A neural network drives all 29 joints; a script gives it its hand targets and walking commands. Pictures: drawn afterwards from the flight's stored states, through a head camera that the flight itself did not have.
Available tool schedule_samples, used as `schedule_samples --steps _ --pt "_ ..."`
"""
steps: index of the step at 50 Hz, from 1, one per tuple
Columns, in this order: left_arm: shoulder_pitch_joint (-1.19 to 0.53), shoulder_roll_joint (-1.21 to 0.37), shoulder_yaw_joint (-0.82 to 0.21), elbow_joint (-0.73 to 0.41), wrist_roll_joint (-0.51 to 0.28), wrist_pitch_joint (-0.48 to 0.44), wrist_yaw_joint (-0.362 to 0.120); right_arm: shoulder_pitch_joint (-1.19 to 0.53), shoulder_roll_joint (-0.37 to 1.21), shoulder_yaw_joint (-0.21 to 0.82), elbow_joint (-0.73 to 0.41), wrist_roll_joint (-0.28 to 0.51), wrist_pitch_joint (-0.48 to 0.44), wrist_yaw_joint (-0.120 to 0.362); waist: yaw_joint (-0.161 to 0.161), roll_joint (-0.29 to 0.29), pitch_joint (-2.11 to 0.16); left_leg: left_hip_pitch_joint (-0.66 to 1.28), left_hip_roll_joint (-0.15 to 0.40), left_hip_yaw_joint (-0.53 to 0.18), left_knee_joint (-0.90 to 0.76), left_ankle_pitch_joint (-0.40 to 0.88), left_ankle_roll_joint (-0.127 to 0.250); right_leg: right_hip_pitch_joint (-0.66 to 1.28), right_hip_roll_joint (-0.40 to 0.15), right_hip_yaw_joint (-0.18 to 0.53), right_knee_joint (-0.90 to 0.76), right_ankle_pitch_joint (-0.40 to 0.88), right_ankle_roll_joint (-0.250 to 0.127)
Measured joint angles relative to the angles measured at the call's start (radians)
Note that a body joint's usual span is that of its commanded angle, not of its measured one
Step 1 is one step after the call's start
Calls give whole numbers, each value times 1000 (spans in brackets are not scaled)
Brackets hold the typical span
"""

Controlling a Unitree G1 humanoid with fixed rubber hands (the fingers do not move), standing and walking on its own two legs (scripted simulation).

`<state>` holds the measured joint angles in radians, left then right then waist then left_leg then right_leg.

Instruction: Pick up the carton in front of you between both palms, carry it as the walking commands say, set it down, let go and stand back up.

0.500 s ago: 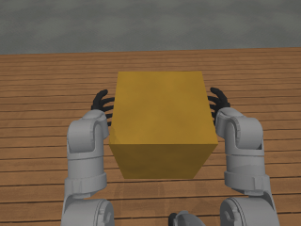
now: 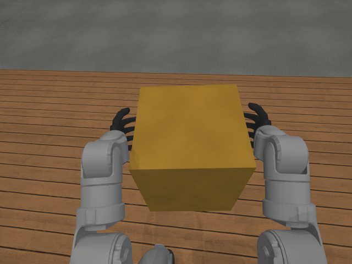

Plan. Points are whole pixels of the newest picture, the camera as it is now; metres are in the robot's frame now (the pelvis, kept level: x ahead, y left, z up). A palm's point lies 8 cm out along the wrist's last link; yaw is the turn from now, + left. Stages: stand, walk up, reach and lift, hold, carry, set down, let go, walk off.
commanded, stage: carry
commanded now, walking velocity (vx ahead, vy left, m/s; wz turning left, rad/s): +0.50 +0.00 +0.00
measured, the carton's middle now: (189, 153) +0.36 +0.02 +0.04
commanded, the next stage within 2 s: none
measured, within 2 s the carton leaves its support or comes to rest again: neither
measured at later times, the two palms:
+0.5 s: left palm (149, 70) +0.67 +0.16 +0.06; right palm (245, 70) +0.65 -0.14 +0.07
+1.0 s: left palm (159, 39) +0.95 +0.17 +0.02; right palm (230, 36) +0.97 -0.13 +0.01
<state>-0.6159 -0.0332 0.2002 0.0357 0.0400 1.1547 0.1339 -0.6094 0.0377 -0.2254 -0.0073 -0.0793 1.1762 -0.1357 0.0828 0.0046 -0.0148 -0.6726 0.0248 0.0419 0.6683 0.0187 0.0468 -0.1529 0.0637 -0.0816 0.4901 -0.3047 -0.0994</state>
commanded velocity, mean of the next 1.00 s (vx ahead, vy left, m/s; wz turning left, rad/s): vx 0.50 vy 0.00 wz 0.00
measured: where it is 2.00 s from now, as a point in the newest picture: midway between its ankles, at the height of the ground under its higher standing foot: (187, 129)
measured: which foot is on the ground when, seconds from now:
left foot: up 0.00-0.10, down 0.12-0.66, up 0.68-1.00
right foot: down 0.00-0.12, up 0.14-0.62, down 0.64-1.00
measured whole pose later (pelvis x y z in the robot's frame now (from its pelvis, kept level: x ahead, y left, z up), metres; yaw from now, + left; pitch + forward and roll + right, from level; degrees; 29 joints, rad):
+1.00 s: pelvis +0.61 +0.00 -0.08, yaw +1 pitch +5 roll +2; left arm -0.58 -0.03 0.19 0.09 0.04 1.13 0.14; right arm -0.58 0.03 -0.21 0.06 -0.08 1.14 -0.13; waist 0.07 -0.01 -0.01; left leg -0.72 0.05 0.00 0.90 -0.15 0.03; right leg -0.24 0.07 -0.09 0.50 -0.23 -0.12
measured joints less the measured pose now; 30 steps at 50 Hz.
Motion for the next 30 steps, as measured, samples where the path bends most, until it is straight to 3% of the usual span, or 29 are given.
schedule_samples --steps 3,5,6,9,11,16,20,26,30 --pt "-21 7 -6 28 -4 1 0 -8 -2 -9 4 -5 9 2 10 9 -31 84 -32 41 -180 137 31 64 11 8 48 -100 12" --pt "-33 22 -8 58 -10 8 -1 -25 -2 -9 40 -14 12 4 6 18 -52 174 -45 72 -265 191 46 79 17 -2 175 -178 22" --pt "-42 35 -11 77 -14 11 -3 -36 0 -8 64 -19 11 6 -1 16 -63 205 -48 75 -249 153 53 58 11 -13 289 -189 30" --pt "-62 62 -11 143 -26 12 -6 -60 2 -1 143 -31 -1 8 -55 -23 -47 172 -83 85 -73 -68 94 -127 2 54 703 -241 55" --pt "-48 51 -19 156 -15 26 -5 -37 -8 4 156 -19 10 8 -85 -9 -31 194 -84 78 -55 -98 100 -243 -11 62 796 -199 53" --pt "-25 14 -18 94 22 44 0 3 -25 8 114 29 2 3 -123 -1 17 283 -89 73 -102 -153 106 -459 -89 82 636 -74 71" --pt "-3 -7 0 29 40 29 1 5 -18 4 89 41 -29 2 -141 -1 28 355 -92 63 -140 -198 102 -562 -118 86 502 62 76" --pt "24 -15 14 -61 43 23 2 -10 -10 11 53 47 -46 2 -152 -12 6 481 -104 40 -160 -307 83 -544 -94 47 223 319 61" --pt "15 -9 20 -43 44 33 0 -28 -18 21 88 45 -42 3 -163 -22 -45 558 -119 27 -89 -440 70 -434 -48 -10 6 461 25"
